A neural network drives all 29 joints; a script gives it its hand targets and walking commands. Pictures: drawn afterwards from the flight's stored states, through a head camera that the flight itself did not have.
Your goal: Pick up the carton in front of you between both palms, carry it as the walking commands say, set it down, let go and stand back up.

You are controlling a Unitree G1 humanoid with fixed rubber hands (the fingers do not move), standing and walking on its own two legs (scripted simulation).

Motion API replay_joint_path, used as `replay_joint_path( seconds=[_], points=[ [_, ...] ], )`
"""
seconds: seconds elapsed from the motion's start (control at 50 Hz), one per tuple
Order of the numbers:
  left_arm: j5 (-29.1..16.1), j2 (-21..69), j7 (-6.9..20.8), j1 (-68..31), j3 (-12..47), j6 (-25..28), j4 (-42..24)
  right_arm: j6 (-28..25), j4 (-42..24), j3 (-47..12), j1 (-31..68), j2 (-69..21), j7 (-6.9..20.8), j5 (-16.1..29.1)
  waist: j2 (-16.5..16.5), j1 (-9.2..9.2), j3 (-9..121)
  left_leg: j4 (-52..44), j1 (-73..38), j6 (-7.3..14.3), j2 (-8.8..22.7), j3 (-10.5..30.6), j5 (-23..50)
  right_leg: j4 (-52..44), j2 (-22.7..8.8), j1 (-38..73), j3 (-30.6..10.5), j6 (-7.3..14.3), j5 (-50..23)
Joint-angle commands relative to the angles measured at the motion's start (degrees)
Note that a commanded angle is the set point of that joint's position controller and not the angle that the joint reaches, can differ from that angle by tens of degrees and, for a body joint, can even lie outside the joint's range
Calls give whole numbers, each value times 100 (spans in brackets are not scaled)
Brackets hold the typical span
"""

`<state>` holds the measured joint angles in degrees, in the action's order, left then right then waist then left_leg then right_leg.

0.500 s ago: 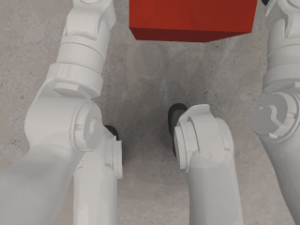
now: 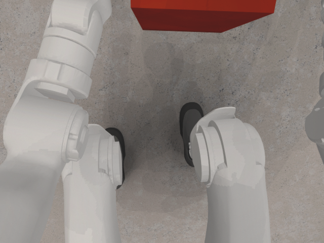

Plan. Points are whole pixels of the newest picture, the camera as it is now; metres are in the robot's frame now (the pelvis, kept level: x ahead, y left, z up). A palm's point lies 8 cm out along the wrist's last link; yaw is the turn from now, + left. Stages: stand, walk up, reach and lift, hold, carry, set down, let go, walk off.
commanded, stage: set down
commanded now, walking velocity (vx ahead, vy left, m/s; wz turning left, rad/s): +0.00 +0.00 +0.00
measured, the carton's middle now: out of the picture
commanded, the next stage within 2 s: let go in 0.98 s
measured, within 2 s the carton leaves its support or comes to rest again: neither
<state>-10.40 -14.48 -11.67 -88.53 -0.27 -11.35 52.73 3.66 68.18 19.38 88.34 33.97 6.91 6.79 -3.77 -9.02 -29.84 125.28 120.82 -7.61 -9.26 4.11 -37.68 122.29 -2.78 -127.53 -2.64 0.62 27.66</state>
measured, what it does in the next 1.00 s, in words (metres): rises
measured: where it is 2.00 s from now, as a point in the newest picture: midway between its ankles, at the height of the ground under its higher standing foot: (154, 156)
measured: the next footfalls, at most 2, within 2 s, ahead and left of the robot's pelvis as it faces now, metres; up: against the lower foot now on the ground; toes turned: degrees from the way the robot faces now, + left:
none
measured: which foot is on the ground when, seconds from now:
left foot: down 0.00-1.00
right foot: down 0.00-1.00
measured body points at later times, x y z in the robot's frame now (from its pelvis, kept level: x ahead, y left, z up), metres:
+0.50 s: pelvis +0.00 +0.00 +0.11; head +0.33 -0.13 +0.39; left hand +0.61 -0.05 +0.02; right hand +0.49 -0.40 +0.00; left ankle +0.11 +0.13 -0.35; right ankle +0.14 -0.13 -0.35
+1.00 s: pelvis +0.04 -0.01 +0.24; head +0.36 -0.12 +0.54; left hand +0.61 -0.02 +0.14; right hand +0.51 -0.39 +0.13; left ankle +0.10 +0.13 -0.35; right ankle +0.14 -0.13 -0.35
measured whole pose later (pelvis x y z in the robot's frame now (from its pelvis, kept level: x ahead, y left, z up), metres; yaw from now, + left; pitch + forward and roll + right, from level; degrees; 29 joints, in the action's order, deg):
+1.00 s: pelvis +0.04 -0.01 +0.24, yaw -5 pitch +43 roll +7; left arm 2.8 -5.7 -9.1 -71.3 -18.5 -15.3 42.7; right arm 12.6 53.1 22.1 73.0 24.9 8.5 -6.0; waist -3.2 -4.9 -3.4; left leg 71.0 88.5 -4.4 -5.8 3.5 -26.4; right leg 70.6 2.5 -96.8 -6.0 0.5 16.9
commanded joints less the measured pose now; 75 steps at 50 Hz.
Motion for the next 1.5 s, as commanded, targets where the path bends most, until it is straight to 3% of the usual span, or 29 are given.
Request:
replay_joint_path(
  seconds=[0.0,0.02,0.04,0.06,0.2,0.24,0.4,0.5,0.56,0.6,0.62,0.68,0.7,0.74,0.8,0.86,0.88,0.9,1.0,1.06,1.08,1.18,1.26,1.28,1.36,1.38,1.44,1.46,1.48],
  points=[
    [214,-411,-100,-1977,-360,-75,-926,190,-784,-18,1483,1069,-61,-111,-122,-988,8017,-1257,-2626,185,64,-1153,917,-1312,128,5174,465,-98,-2327],
    [394,-421,-129,-1718,-639,-158,-933,264,-952,-204,1426,1014,-100,-95,-105,-584,7780,-1389,-2532,209,77,-1154,726,-1461,144,5224,462,-91,-2050],
    [381,-370,-112,-1571,-679,-178,-767,308,-936,-330,1302,934,-97,-150,174,-805,8028,-1409,-2423,207,-22,-1253,676,-1622,201,5569,469,-120,-2019],
    [472,-411,-70,-1623,-764,-233,-845,389,-1149,-514,1520,649,-90,-47,216,-514,8012,-1581,-2153,220,-68,-1384,528,-1814,256,6029,379,-126,-1965],
    [697,-666,-47,-1760,-1292,-341,-921,884,-1874,-729,1648,343,-315,-278,1044,-471,8402,-2185,-1399,370,-64,-1530,311,-2571,333,7138,306,-417,-1993],
    [643,-407,-37,-1668,-1555,-339,-1057,893,-2294,-731,1971,228,-340,-274,1310,-51,8373,-2474,-1426,410,-163,-1579,232,-2838,330,7504,242,-475,-1763],
    [1362,-227,96,-556,-1969,-389,277,946,-1053,-130,551,-128,-209,-856,697,59,7869,-3268,-1880,308,-116,-1342,345,-3411,518,6306,446,-304,-1257],
    [1148,43,115,-989,-1626,-274,-607,728,-1876,252,1025,386,-141,-1171,534,-315,8367,-3655,-2197,299,-99,-1182,826,-3575,491,6451,554,-263,-2421],
    [1201,-34,26,-766,-1670,-323,-1229,814,-2393,38,1009,253,-36,-834,599,-63,9067,-3842,-2598,270,-138,-1332,900,-3872,530,7506,431,-325,-2380],
    [1071,-59,-66,-1100,-1401,-485,-1979,980,-2104,163,711,456,-33,-829,615,-424,9468,-4346,-3157,285,-101,-1218,765,-4002,540,7748,689,-337,-2487],
    [1189,2,-101,-681,-1623,-538,-1664,997,-2632,-16,729,482,-21,-877,657,-11,9907,-4377,-4008,338,-220,-1222,1314,-4137,558,7497,701,-415,-2640],
    [1154,-27,-35,-439,-1677,-696,-1866,1107,-2698,-272,812,139,53,-588,1036,131,9423,-4849,-3423,375,-140,-1314,1207,-4367,541,8271,779,-436,-3126],
    [1122,-29,-33,-520,-1539,-729,-2077,1104,-2709,-101,619,413,31,-637,766,-135,9849,-4955,-3709,328,-103,-1265,1319,-4520,526,8458,702,-375,-3163],
    [1013,248,5,-283,-1525,-730,-2037,1101,-2535,-246,798,666,66,-668,880,124,9780,-5060,-3473,204,-79,-1288,1460,-4599,490,9016,595,-316,-3465],
    [1145,209,140,105,-1700,-596,-1398,1051,-2370,41,132,-57,15,-820,948,-146,8864,-5465,-3303,336,-21,-1101,1618,-4925,547,9075,530,-377,-3882],
    [1219,418,273,338,-1777,-424,-1679,873,-2337,205,138,57,160,-1119,737,68,8545,-5844,-3632,224,-18,-1087,1983,-5409,482,8649,508,-263,-3751],
    [1252,755,303,570,-1643,-366,-1378,828,-1944,483,-358,26,168,-1342,591,-267,8702,-5845,-3589,177,4,-1095,1914,-5403,563,8936,526,-219,-4088],
    [1431,383,263,842,-1914,-242,-1651,778,-1905,426,-655,-85,136,-1431,782,156,8798,-6038,-3770,169,-11,-1108,2121,-5506,511,9250,429,-227,-4444],
    [1752,152,251,593,-1978,-166,-1822,683,-2452,588,-314,-162,177,-1366,462,468,8840,-6694,-4161,190,56,-1058,2121,-6075,571,9923,325,-208,-4292],
    [1835,604,272,1501,-1847,-288,-1666,743,-2111,428,-1273,-408,106,-1671,328,382,8662,-7004,-4434,98,86,-1155,2244,-6480,516,10298,234,-103,-4420],
    [1523,763,323,1538,-1523,-272,-1943,712,-2002,413,-1408,-303,149,-1673,543,49,8670,-7374,-4081,135,131,-960,2093,-6392,434,11019,227,-14,-4856],
    [1916,872,325,3398,-1491,-181,-2377,566,-3166,26,-2838,-580,162,-1625,434,473,8529,-7821,-5589,197,242,-939,2596,-7162,506,11192,228,-67,-4483],
    [1716,636,496,3941,-1398,196,-2472,289,-3493,0,-3528,-775,58,-1672,867,147,7608,-8105,-5341,285,292,-824,2282,-7518,367,11108,200,-93,-4291],
    [1846,513,527,4137,-1485,299,-2762,277,-3685,-303,-3736,-1064,69,-1375,900,531,7521,-8228,-5614,348,286,-817,2544,-7691,370,11150,133,-98,-4631],
    [1508,588,659,5172,-959,540,-2914,93,-3931,-362,-4812,-1236,46,-1209,971,266,7869,-8524,-5747,365,282,-702,2562,-7702,299,12336,-57,-113,-5167],
    [1420,625,692,5601,-920,551,-2600,82,-3676,-781,-4952,-1504,87,-993,665,854,7307,-8667,-5895,387,349,-721,2602,-7712,307,12135,51,-99,-4614],
    [1630,566,743,6303,-974,686,-2789,-32,-3794,-336,-6111,-995,67,-1272,681,341,7153,-8801,-6645,382,417,-639,2546,-8077,403,11828,26,-101,-4254],
    [1551,644,790,6568,-980,763,-2804,4,-3815,-547,-6255,-1315,65,-1197,538,804,7105,-8862,-6679,371,435,-733,2565,-8156,343,12179,-26,-95,-4186],
    [1547,626,795,6500,-818,775,-2472,-117,-3970,-589,-6148,-1420,100,-990,700,584,6750,-8905,-6889,436,472,-559,2801,-8227,391,11634,110,-144,-4162]
  ],
)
